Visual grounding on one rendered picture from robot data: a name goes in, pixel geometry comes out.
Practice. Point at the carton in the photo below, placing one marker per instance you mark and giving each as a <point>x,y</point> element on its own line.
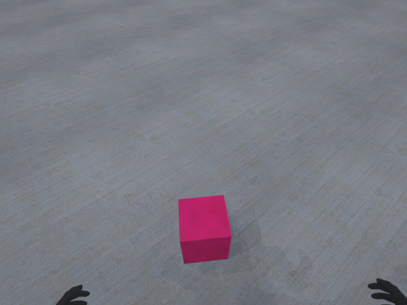
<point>204,229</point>

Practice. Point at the robot right hand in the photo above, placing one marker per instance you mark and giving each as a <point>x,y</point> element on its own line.
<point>395,295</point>

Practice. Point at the robot left hand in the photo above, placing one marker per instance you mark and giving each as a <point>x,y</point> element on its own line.
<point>73,293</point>

